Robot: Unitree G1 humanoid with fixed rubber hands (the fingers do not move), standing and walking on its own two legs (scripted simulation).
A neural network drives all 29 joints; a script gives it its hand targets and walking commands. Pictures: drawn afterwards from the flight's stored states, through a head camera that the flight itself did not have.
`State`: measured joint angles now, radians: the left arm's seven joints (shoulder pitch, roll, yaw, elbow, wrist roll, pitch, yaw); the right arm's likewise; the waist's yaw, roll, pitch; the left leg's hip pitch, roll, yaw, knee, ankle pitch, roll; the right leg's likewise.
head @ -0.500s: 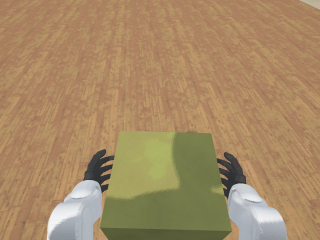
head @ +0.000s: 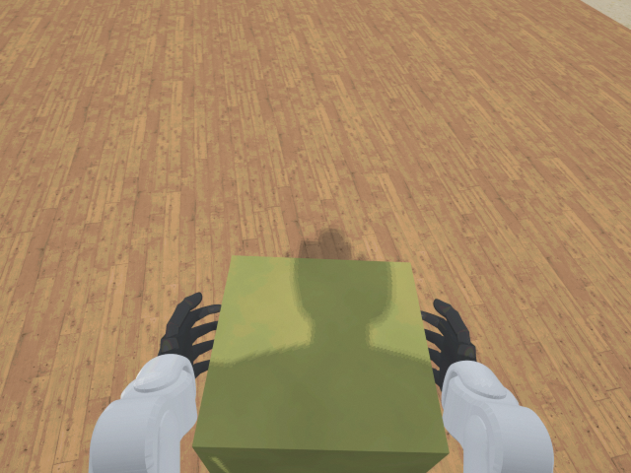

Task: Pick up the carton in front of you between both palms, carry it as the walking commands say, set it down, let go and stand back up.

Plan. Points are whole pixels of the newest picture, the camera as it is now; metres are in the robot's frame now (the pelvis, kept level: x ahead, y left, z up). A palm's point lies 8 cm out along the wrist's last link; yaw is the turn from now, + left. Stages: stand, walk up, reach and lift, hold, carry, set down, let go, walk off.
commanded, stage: carry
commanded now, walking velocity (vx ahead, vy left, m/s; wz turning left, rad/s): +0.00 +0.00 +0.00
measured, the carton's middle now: (315, 386) +0.24 +0.00 -0.01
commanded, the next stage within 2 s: none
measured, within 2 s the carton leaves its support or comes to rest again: neither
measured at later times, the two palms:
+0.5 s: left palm (223, 227) +0.40 +0.13 +0.10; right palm (448, 229) +0.42 -0.17 +0.09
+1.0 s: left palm (220, 246) +0.38 +0.13 +0.08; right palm (447, 247) +0.40 -0.17 +0.08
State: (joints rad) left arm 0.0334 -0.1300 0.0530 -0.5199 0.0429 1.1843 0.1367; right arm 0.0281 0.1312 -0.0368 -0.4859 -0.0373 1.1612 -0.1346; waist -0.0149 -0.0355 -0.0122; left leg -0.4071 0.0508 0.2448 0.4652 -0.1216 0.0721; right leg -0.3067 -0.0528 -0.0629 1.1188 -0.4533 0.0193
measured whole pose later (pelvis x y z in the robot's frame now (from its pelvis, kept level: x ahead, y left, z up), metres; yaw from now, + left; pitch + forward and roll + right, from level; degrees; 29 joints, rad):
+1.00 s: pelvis +0.16 -0.03 +0.00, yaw +3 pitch +2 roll +0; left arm 0.03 -0.13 0.04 -0.44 0.08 1.18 0.11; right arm 0.03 0.13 -0.04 -0.44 -0.08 1.19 -0.11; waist -0.01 0.01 -0.13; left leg -0.15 0.09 0.16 0.50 -0.38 -0.03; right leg -0.31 -0.06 -0.20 0.54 -0.27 -0.03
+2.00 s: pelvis +0.12 -0.03 +0.00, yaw +3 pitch +2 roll +0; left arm -0.15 -0.13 0.14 0.11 0.20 0.74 0.03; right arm -0.16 0.13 -0.14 0.11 -0.21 0.75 -0.03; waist 0.00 0.00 -0.08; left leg -0.23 0.07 0.16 0.52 -0.33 -0.01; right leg -0.35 -0.07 -0.19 0.51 -0.19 -0.03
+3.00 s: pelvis +0.08 -0.05 +0.00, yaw +12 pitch -8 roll +0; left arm -0.44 -0.16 0.40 0.52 0.36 0.56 -0.06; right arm -0.42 0.20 -0.38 0.43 -0.34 0.63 -0.02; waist -0.01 0.03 0.10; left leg -0.15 -0.01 -0.08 0.59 -0.30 0.03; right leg -0.22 0.04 0.00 0.54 -0.19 -0.02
